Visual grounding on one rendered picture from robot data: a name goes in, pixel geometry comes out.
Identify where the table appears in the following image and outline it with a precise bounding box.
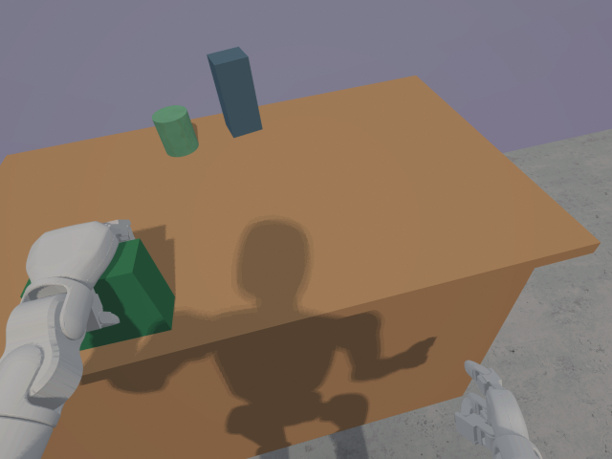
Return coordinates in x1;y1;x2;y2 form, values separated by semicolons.
0;76;601;459

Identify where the robot left hand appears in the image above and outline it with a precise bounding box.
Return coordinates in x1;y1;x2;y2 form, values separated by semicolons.
26;220;135;332

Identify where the right robot forearm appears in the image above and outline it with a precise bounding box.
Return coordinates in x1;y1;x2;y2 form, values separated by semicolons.
492;434;543;459

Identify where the left robot forearm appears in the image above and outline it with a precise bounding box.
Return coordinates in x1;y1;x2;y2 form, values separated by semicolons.
0;277;94;459

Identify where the robot right hand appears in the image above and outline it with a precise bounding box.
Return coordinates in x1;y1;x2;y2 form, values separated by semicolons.
455;361;530;451

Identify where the sponge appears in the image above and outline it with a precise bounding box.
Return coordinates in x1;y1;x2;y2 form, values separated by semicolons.
20;238;175;351

